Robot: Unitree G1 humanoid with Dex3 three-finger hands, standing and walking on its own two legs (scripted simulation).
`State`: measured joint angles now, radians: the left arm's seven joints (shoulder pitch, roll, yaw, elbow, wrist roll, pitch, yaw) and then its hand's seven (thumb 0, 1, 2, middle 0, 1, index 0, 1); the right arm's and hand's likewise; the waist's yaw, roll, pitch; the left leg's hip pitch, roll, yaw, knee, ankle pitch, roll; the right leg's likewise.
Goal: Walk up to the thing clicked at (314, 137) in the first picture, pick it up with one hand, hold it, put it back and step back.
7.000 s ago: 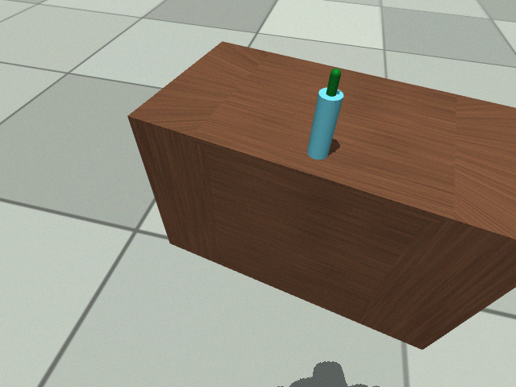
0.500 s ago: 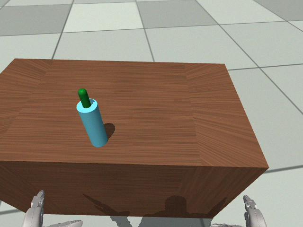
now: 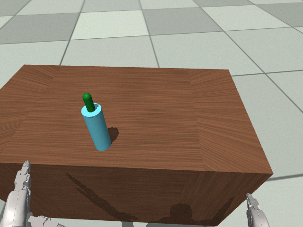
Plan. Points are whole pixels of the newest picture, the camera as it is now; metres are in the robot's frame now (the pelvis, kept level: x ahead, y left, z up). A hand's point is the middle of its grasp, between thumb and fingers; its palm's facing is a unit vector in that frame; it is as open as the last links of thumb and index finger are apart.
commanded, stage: rise first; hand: left
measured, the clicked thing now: (95, 122) +0.42 +0.19 +0.04
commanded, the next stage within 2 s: go down in 0.70 s
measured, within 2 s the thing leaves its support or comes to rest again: neither
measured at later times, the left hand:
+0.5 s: hand (31, 200) +0.17 +0.27 +0.07, palm faces +0.35 -0.84 -0.41, open 17.6 cm
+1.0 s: hand (25, 196) +0.17 +0.27 +0.09, palm faces +0.37 -0.85 -0.37, open 17.6 cm
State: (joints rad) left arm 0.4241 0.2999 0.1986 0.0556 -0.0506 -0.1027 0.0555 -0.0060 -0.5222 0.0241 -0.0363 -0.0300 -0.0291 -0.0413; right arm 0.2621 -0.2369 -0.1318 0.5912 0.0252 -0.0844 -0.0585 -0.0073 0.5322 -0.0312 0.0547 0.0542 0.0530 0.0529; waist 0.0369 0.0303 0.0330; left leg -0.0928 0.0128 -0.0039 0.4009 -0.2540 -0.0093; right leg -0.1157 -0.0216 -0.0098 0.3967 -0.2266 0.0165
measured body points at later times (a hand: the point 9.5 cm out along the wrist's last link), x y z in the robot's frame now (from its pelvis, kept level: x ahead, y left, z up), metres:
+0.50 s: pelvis -0.01 -0.01 +0.00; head -0.02 -0.02 +0.45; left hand +0.15 +0.31 +0.09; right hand +0.16 -0.27 -0.09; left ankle -0.02 +0.12 -0.74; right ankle +0.00 -0.13 -0.74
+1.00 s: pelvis -0.02 +0.00 +0.00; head -0.03 -0.02 +0.45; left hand +0.15 +0.31 +0.11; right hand +0.16 -0.27 -0.09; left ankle -0.02 +0.12 -0.74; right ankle +0.00 -0.13 -0.74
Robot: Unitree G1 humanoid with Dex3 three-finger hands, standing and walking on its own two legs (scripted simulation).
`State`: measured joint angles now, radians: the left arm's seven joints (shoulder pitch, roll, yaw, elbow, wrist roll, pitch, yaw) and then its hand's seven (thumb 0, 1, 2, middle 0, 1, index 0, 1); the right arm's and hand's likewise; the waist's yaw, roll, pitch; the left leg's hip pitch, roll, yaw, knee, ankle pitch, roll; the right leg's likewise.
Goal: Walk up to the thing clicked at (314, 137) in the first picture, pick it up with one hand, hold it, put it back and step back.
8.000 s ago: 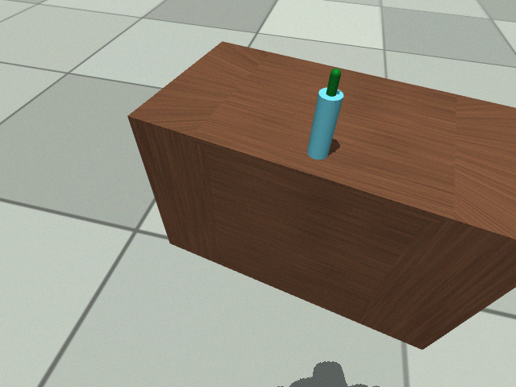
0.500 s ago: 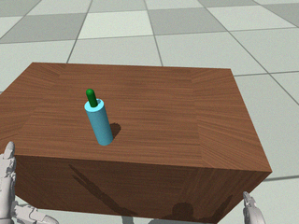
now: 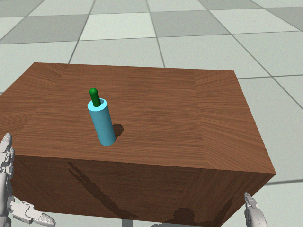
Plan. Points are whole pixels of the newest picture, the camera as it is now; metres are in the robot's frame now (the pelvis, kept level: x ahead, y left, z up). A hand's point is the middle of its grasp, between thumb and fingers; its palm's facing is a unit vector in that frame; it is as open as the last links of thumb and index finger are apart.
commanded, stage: go down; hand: left
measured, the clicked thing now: (101, 117) +0.44 +0.18 +0.04
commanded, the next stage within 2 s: none
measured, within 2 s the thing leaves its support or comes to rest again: neither
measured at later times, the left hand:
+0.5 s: hand (26, 145) +0.29 +0.32 +0.10, palm faces +0.18 -0.98 -0.13, open 17.5 cm
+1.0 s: hand (18, 132) +0.31 +0.35 +0.12, palm faces +0.12 -0.99 -0.01, open 17.6 cm
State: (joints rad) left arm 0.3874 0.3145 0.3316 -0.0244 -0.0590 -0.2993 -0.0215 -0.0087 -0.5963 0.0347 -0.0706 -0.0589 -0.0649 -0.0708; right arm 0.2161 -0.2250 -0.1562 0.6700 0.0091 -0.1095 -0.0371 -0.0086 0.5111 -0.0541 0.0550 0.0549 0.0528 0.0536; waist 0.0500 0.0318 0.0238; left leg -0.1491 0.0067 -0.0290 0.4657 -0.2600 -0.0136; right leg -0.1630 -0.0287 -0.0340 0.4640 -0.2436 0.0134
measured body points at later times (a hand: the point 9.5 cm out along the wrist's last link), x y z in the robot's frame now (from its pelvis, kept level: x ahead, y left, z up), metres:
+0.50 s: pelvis +0.00 +0.01 +0.00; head -0.01 +0.01 +0.45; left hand +0.27 +0.37 +0.11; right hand +0.15 -0.25 -0.09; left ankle +0.00 +0.13 -0.74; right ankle +0.01 -0.13 -0.74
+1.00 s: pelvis -0.01 +0.01 +0.00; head +0.00 +0.02 +0.45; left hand +0.30 +0.40 +0.12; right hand +0.15 -0.25 -0.08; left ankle +0.00 +0.13 -0.74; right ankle +0.01 -0.13 -0.74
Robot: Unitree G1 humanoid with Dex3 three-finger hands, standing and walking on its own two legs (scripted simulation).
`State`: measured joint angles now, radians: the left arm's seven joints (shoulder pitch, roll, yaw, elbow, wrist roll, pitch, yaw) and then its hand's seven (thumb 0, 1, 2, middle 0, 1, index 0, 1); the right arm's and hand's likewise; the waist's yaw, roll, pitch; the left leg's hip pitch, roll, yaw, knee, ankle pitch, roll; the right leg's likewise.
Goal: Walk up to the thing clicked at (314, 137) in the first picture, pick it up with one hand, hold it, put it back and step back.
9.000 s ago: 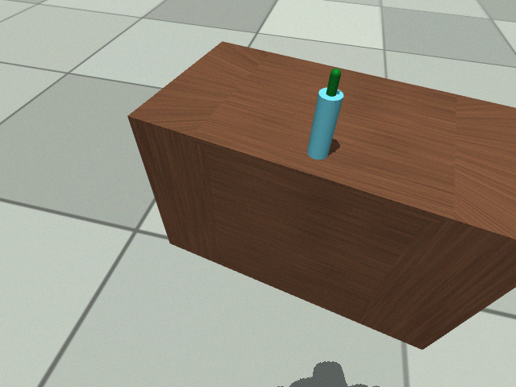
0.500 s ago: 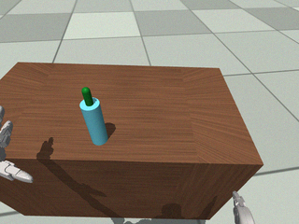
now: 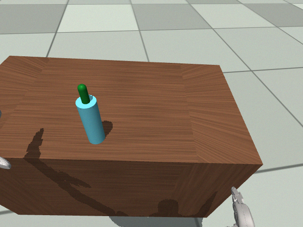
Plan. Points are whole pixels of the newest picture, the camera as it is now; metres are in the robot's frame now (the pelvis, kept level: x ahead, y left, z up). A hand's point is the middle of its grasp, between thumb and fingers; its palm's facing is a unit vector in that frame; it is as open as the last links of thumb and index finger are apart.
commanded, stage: go down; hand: left
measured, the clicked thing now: (90, 115) +0.44 +0.18 +0.05
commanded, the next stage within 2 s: approach in 1.80 s
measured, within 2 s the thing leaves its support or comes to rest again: neither
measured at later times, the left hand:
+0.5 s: hand out of the picture +0.34 +0.36 +0.12, palm faces +0.11 -0.99 +0.01, open 17.6 cm
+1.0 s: hand out of the picture +0.36 +0.37 +0.12, palm faces +0.12 -0.99 +0.01, open 17.6 cm
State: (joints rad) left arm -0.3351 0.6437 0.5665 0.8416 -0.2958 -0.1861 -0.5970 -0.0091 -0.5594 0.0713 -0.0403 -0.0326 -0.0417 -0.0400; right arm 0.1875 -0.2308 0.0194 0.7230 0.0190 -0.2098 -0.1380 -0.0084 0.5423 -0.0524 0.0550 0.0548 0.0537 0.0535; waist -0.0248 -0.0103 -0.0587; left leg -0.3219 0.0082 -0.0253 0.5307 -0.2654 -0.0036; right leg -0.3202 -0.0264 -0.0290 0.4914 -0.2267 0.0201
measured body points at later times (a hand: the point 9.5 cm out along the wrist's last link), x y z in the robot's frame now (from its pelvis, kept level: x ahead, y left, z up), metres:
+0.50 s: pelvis +0.01 +0.01 +0.00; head +0.03 +0.03 +0.44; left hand +0.33 +0.41 +0.12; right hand +0.17 -0.25 -0.08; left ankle +0.00 +0.12 -0.74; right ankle +0.01 -0.13 -0.74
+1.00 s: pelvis +0.01 +0.01 -0.01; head +0.05 +0.03 +0.44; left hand +0.35 +0.42 +0.12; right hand +0.17 -0.25 -0.08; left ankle +0.00 +0.12 -0.74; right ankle +0.01 -0.13 -0.74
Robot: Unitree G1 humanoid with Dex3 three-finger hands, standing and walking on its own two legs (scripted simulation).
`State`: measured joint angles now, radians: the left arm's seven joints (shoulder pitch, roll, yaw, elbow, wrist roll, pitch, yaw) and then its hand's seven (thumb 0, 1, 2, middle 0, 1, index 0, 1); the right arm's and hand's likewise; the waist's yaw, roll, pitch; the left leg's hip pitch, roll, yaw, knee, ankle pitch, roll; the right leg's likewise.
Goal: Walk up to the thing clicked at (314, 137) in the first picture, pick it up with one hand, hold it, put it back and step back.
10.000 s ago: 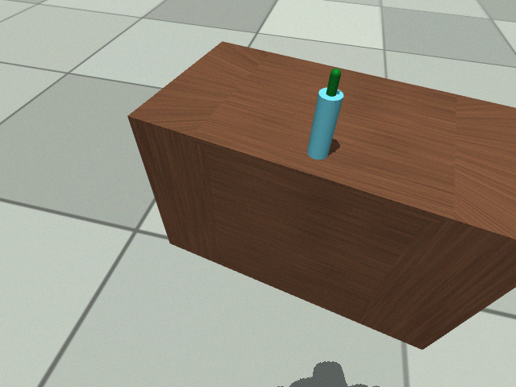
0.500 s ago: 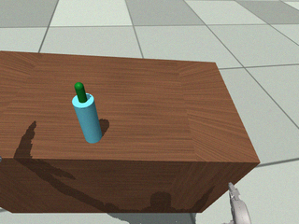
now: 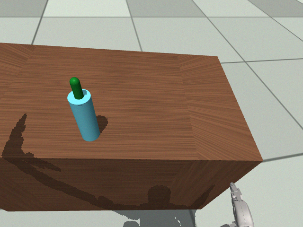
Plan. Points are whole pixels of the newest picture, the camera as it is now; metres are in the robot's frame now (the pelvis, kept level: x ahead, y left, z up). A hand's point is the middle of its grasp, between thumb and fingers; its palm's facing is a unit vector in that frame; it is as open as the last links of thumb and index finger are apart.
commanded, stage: go down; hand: left
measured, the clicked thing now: (83, 111) +0.43 +0.17 +0.06
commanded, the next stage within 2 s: approach in 0.80 s
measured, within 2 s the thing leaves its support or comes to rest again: neither
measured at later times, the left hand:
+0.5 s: hand out of the picture +0.35 +0.36 +0.12, palm faces +0.10 -0.99 +0.01, open 17.4 cm
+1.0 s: hand out of the picture +0.35 +0.36 +0.13, palm faces +0.10 -0.99 +0.02, open 17.3 cm
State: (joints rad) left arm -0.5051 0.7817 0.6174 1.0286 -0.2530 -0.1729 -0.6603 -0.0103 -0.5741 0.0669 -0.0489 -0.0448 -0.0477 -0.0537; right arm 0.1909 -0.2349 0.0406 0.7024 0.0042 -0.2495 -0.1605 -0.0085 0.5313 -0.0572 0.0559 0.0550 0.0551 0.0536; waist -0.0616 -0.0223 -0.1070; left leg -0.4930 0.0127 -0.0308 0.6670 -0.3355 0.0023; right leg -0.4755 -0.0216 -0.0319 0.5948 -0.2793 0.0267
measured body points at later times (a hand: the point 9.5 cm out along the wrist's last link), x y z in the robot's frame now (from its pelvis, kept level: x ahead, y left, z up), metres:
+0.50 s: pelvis +0.01 +0.00 -0.01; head +0.04 +0.03 +0.44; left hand +0.34 +0.42 +0.12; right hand +0.16 -0.26 -0.07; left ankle -0.01 +0.11 -0.72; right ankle +0.01 -0.14 -0.72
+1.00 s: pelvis +0.00 +0.00 -0.01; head +0.03 +0.03 +0.44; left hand +0.34 +0.41 +0.13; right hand +0.16 -0.26 -0.07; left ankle -0.01 +0.11 -0.72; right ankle +0.01 -0.14 -0.72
